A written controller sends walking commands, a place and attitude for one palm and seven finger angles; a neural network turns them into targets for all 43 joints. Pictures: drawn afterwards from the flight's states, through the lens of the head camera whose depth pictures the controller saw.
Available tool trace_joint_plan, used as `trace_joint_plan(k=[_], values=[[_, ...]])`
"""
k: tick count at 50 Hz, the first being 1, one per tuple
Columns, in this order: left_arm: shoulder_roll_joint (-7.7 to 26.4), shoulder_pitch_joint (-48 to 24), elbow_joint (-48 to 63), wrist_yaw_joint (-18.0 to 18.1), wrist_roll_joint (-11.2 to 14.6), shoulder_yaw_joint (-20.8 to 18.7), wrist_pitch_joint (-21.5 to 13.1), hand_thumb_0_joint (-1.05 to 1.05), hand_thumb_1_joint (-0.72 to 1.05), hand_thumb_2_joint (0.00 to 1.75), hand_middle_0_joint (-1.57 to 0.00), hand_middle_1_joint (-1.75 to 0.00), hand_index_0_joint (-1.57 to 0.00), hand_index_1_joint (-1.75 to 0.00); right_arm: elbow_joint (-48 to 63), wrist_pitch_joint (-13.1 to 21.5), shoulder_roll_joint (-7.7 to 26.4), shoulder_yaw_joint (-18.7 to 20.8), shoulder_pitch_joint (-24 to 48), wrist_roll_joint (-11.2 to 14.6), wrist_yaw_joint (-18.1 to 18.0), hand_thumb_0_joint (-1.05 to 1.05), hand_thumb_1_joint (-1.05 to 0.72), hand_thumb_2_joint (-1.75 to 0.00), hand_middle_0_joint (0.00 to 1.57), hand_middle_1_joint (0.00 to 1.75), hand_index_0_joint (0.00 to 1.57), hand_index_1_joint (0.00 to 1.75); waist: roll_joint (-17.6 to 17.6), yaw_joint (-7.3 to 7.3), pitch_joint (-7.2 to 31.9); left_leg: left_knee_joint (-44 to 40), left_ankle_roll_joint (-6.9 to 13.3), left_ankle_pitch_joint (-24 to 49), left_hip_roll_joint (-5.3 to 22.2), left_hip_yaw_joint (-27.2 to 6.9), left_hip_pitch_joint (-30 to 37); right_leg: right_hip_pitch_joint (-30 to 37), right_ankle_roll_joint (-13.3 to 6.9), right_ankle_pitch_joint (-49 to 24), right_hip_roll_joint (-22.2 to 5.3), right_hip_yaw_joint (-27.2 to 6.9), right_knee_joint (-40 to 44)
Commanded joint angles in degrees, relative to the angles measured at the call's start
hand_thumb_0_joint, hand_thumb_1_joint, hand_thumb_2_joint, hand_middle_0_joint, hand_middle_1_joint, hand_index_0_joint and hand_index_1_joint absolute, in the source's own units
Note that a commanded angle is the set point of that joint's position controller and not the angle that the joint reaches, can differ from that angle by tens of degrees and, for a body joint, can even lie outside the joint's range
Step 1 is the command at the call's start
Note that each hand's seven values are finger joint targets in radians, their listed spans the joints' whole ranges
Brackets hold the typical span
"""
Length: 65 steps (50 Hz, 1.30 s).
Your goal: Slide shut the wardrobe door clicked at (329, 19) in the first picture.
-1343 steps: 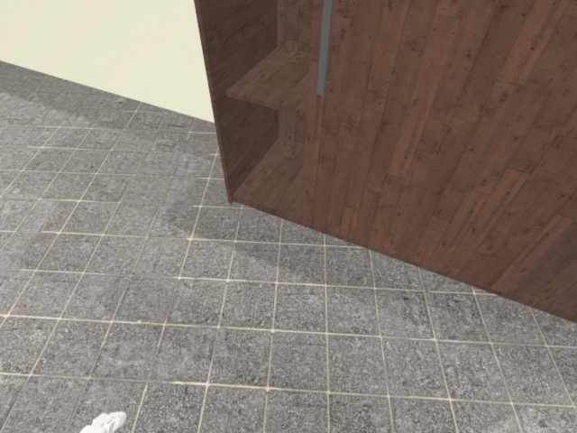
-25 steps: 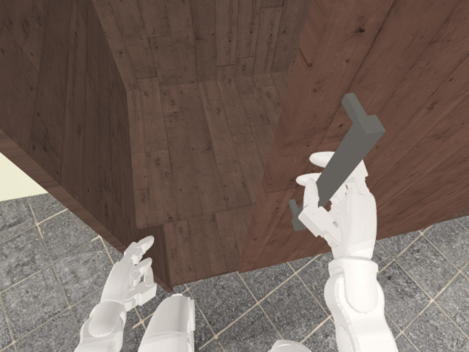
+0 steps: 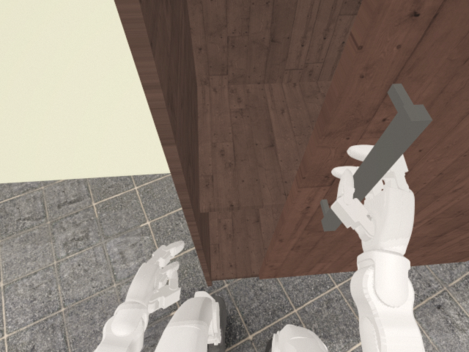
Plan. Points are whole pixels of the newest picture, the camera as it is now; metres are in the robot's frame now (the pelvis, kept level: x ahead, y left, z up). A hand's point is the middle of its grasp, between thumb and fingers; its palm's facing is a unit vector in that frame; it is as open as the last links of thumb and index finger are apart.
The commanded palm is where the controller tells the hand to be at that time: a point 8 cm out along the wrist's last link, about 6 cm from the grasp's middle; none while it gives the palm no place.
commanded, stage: step sideways, sliding the door along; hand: right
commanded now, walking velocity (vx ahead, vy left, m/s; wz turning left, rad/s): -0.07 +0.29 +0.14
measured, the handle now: (354, 175) +0.34 -0.17 +0.11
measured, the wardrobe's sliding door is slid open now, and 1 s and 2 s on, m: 0.18 0.03 0.00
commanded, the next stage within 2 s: stop walking and hold the door there in 1.36 s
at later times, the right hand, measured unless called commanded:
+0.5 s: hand (287, 204) +0.29 -0.06 +0.12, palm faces +0.28 +0.96 -0.05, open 6.1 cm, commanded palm +0.25 -0.04 +0.12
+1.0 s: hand (223, 212) +0.28 +0.02 +0.12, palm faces +0.21 +0.98 -0.07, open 6.2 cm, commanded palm +0.25 +0.05 +0.12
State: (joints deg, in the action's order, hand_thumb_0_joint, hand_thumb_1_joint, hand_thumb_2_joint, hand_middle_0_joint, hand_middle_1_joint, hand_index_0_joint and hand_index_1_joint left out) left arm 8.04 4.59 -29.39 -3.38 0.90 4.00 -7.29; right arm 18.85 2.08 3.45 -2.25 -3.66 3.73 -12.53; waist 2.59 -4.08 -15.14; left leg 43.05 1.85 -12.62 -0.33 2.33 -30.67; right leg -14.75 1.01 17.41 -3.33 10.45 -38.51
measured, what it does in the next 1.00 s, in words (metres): steps to the left: left foot, then right foot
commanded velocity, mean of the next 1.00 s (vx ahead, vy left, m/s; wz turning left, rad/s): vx -0.17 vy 0.30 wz -0.02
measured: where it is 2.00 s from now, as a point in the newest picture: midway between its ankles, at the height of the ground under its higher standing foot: outside the picture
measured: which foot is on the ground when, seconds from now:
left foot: up 0.00-0.28, down 0.30-0.82, up 0.84-1.00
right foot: down 0.00-0.38, up 0.40-0.44, down 0.46-0.68, up 0.70-0.78, down 0.80-1.00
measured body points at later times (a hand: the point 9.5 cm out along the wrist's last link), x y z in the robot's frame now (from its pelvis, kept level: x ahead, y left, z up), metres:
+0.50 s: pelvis -0.08 +0.09 +0.01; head -0.01 +0.11 +0.46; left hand +0.08 +0.34 -0.10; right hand +0.27 -0.11 +0.13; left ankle -0.10 +0.23 -0.71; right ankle -0.04 -0.09 -0.71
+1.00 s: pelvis -0.10 +0.18 +0.02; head -0.04 +0.18 +0.46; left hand +0.05 +0.40 -0.10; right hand +0.26 -0.03 +0.13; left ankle -0.10 +0.31 -0.70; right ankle -0.08 -0.03 -0.71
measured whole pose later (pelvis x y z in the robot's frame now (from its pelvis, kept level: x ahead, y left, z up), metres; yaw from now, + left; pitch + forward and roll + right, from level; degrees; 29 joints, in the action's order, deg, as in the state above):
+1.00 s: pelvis -0.10 +0.18 +0.02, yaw +5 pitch -2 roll +2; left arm 10.5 10.1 -34.9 -0.4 1.5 -1.0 -2.8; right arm -12.1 4.6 10.1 4.3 20.0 5.1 -9.9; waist -2.7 -6.4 -11.3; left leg 38.0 -0.4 -19.8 0.4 2.1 -17.0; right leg -12.6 8.0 15.4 -11.4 -0.7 -30.6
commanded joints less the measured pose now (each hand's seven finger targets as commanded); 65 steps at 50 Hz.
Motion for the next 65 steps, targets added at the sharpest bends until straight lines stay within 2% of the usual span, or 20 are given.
trace_joint_plan(k=[1, 2, 8, 13, 17, 19, 21, 24, 26, 31, 35, 39, 41, 42, 50, 56, 59, 61, 62, 65], values=[[9.03, -4.55, 8.87, 2.48, -0.48, -5.42, -0.74, 0.0, 0.9, 0.9, -0.2, -0.3, -0.2, -0.3, 19.07, 8.99, -3.96, -16.23, 16.96, -3.07, 7.24, 0.0, -0.9, -0.9, 0.45, 1.4, 0.45, 1.4, -9.74, 4.89, 21.46, 35.24, -3.23, -10.8, 0.35, -6.57, 4.92, -4.51, -11.94, -1.15, -28.19, -19.54, 22.24], [9.98, -4.89, 9.87, 2.93, 0.23, -6.21, -0.04, 0.0, 0.9, 0.9, -0.2, -0.3, -0.2, -0.3, 20.31, 8.4, -3.23, -16.77, 20.17, -2.52, 6.8, 0.0, -0.9, -0.9, 0.45, 1.4, 0.45, 1.4, -3.97, 4.63, 20.9, 34.8, -3.54, -11.89, 0.75, -5.5, 1.04, 1.32, -11.51, -11.33, -27.19, -16.64, 19.33], [12.12, 2.48, 6.67, 2.66, 0.4, -7.52, -0.62, 0.0, 0.9, 0.9, -0.2, -0.3, -0.2, -0.3, 10.23, 9.26, -6.16, -17.37, 25.05, -3.43, 7.33, 0.0, -0.9, -0.9, 0.45, 1.4, 0.45, 1.4, -19.33, 4.74, 24.07, 8.82, -4.92, -13.62, 2.41, 0.54, -0.01, 21.49, -7.32, -34.64, -20.96, -7.19, 11.9], [11.5, 3.5, 5.41, 2.07, 0.84, -7.91, -2.75, 0.0, 0.9, 0.9, -0.2, -0.3, -0.2, -0.3, 9.33, 12.24, -1.44, -12.05, 28.04, -3.83, 7.68, 0.0, -0.9, -0.9, 0.45, 1.4, 0.45, 1.4, -18.9, 6.21, 27.9, -14.96, -4.54, -4.85, 0.95, 4.08, 9.51, 25.07, -4.72, -41.65, -17.67, -7.1, 5.44], [8.4, 2.09, 5.29, 3.09, 2.57, -7.58, -2.49, 0.0, 0.9, 0.9, -0.2, -0.3, -0.2, -0.3, 7.76, 12.59, 6.35, -5.96, 31.61, -3.26, 6.86, 0.0, -0.9, -0.9, 0.45, 1.4, 0.45, 1.4, -4.67, 5.95, 34.37, -21.83, -1.99, 29.78, 8.8, -2.27, 22.37, 17.39, -0.62, -20.6, -10.49, -3.79, -2.09], [10.03, 0.22, 4.64, 4.88, 2.23, -9.36, -1.74, 0.0, 0.9, 0.9, -0.2, -0.3, -0.2, -0.3, 0.97, 10.56, 7.77, -3.98, 34.11, -2.84, 6.25, 0.0, -0.9, -0.9, 0.45, 1.4, 0.45, 1.4, 16.85, 4.64, 34.02, -14.33, 3.69, 48.87, 13.2, -11.32, 28.78, 3.08, 0.19, 1.86, -3.03, -6.35, -9.01], [8.03, 0.26, 3.49, 5.43, 1.86, -7.72, -0.85, 0.0, 0.9, 0.9, -0.2, -0.3, -0.2, -0.3, 0.27, 10.18, 4.1, -6.75, 36.14, -2.51, 6.39, 0.0, -0.9, -0.9, 0.45, 1.4, 0.45, 1.4, 10.97, 5.83, 32.32, -12.27, 3.72, 44.52, 13.47, -9.01, 28.66, 2.6, -0.83, 4.06, -3.21, -7.4, -0.72], [12.32, 0.7, 3.18, 5.5, -0.18, -9.16, 0.02, 0.0, 0.9, 0.9, -0.2, -0.3, -0.2, -0.3, 2.91, 9.87, 0.88, -8.43, 35.38, -0.82, 7.36, 0.0, -0.9, -0.9, 0.45, 1.4, 0.45, 1.4, -15.93, 6.49, 32.06, 2.5, -4.03, -1.67, 2.73, 0.41, 9.35, 23.52, -8.04, -53.19, -21.33, -23.56, 12.43], [11.63, 0.1, 3.27, 4.25, -0.21, -9.28, 0.9, 0.0, 0.9, 0.9, -0.2, -0.3, -0.2, -0.3, -0.32, 9.59, -0.58, -9.72, 35.78, -2.39, 8.13, 0.0, -0.9, -0.9, 0.45, 1.4, 0.45, 1.4, -15.73, 5.47, 28.83, 2.59, -2.95, -17.05, 2.78, -2.09, 7.93, 21.52, -10.88, -49.26, -24.02, -21.3, 12.82], [10.99, 0.63, 3.29, 3.0, 2.2, -8.28, 1.23, 0.0, 0.9, 0.9, -0.2, -0.3, -0.2, -0.3, -6.17, 8.29, 2.13, -7.78, 41.22, -2.21, 7.55, 0.0, -0.9, -0.9, 0.45, 1.4, 0.45, 1.4, -14.58, 5.38, 30.57, -15.73, -2.53, 6.06, 2.73, 1.78, 24.19, 11.61, -3.24, -24.26, -13.65, -9.51, 5.37], [9.72, 0.36, 1.19, 4.48, 2.72, -8.37, 1.97, 0.0, 0.9, 0.9, -0.2, -0.3, -0.2, -0.3, -14.05, 6.79, 6.03, -5.53, 42.54, -1.24, 7.09, 0.0, -0.9, -0.9, 0.45, 1.4, 0.45, 1.4, 10.89, 5.33, 27.65, -22.32, 5.16, 12.67, 13.66, -14.64, 18.63, 1.14, -0.05, 9.07, -0.26, -8.54, -8.98], [9.01, 1.28, -1.04, 5.46, 1.26, -6.92, 1.26, 0.0, 0.9, 0.9, -0.2, -0.3, -0.2, -0.3, -10.92, 9.25, 2.95, -7.73, 46.33, -0.09, 7.2, 0.0, -0.9, -0.9, 0.45, 1.4, 0.45, 1.4, -0.14, 7.06, 30.15, -10.11, 3.14, 22.04, 9.91, -5.26, 20.82, 9.3, -1.27, -9.58, -5.03, -9.52, 11.86], [12.01, 1.09, 1.31, 5.63, -0.02, -8.43, 1.68, 0.0, 0.9, 0.9, -0.2, -0.3, -0.2, -0.3, -8.31, 9.96, 0.39, -10.25, 44.63, 0.05, 8.56, 0.0, -0.9, -0.9, 0.45, 1.4, 0.45, 1.4, -14.15, 6.02, 30.82, 2.91, -2.84, -2.48, 2.79, -1.87, 7.15, 20.84, -8.78, -49.68, -23.51, -28.66, 14.42], [11.25, 1.03, 1.57, 4.85, 0.0, -7.87, 2.37, 0.0, 0.9, 0.9, -0.2, -0.3, -0.2, -0.3, -11.4, 9.92, -1.18, -11.64, 43.49, -0.93, 9.37, 0.0, -0.9, -0.9, 0.45, 1.4, 0.45, 1.4, -15.17, 5.44, 29.46, 8.33, -2.8, -15.32, 2.52, -4.75, 5.3, 20.71, -11.31, -48.94, -26.15, -29.84, 16.31], [11.19, 1.92, 2.9, 3.1, 1.4, -7.8, 1.72, 0.0, 0.9, 0.9, -0.2, -0.3, -0.2, -0.3, -10.01, 10.46, 0.88, -10.05, 46.63, -2.03, 9.35, 0.0, -0.9, -0.9, 0.45, 1.4, 0.45, 1.4, -13.95, 5.68, 30.45, -16.96, -2.22, 3.78, 1.19, 1.58, 19.12, 19.54, -3.07, -40.97, -14.87, -11.7, 5.77], [8.71, 0.54, 1.28, 5.32, 2.17, -8.07, 2.62, 0.0, 0.9, 0.9, -0.2, -0.3, -0.2, -0.3, -14.87, 8.93, 4.94, -6.66, 43.24, -1.97, 8.69, 0.0, -0.9, -0.9, 0.45, 1.4, 0.45, 1.4, 9.19, 5.27, 33.18, -13.14, 5.36, 50.96, 14.04, -11.32, 30.54, -0.15, 0.27, 6.36, -2.1, -8.17, -6.74], [8.82, 0.86, 0.29, 6.27, 1.35, -7.45, 2.82, 0.0, 0.9, 0.9, -0.2, -0.3, -0.2, -0.3, -11.36, 10.1, 2.17, -8.82, 46.3, -0.97, 8.46, 0.0, -0.9, -0.9, 0.45, 1.4, 0.45, 1.4, 1.97, 6.89, 34.49, -7.12, 0.95, 39.94, 10.58, -4.24, 25.73, 10.98, -1.4, -20.04, -7.81, -8.94, 10.3], [11.14, 0.72, 1.94, 5.73, 0.46, -8.36, 2.83, 0.0, 0.9, 0.9, -0.2, -0.3, -0.2, -0.3, -10.22, 10.65, -1.14, -10.7, 45.68, -0.57, 9.58, 0.0, -0.9, -0.9, 0.45, 1.4, 0.45, 1.4, -10.55, 6.49, 33.49, 0.74, -3.24, 2.76, 3.72, -1.0, 10.65, 24.18, -8.13, -56.25, -21.93, -21.17, 11.84], [10.97, 0.63, 2.42, 4.95, 0.47, -8.16, 3.2, 0.0, 0.9, 0.9, -0.2, -0.3, -0.2, -0.3, -12.44, 10.55, -2.21, -11.44, 44.71, -1.41, 9.79, 0.0, -0.9, -0.9, 0.45, 1.4, 0.45, 1.4, -15.44, 5.98, 30.98, 2.73, -2.91, -12.94, 3.0, -2.66, 6.17, 26.6, -10.84, -60.25, -24.82, -21.65, 12.38], [10.61, 0.55, 2.47, 3.63, 0.3, -8.17, 2.82, 0.0, 0.9, 0.9, -0.2, -0.3, -0.2, -0.3, -10.56, 11.17, -0.15, -9.41, 47.72, -2.19, 9.34, 0.0, -0.9, -0.9, 0.45, 1.4, 0.45, 1.4, -19.36, 5.1, 28.81, -6.87, -1.59, -9.84, 3.3, -2.24, 11.56, 22.67, -7.37, -52.91, -20.22, -13.05, 8.14]])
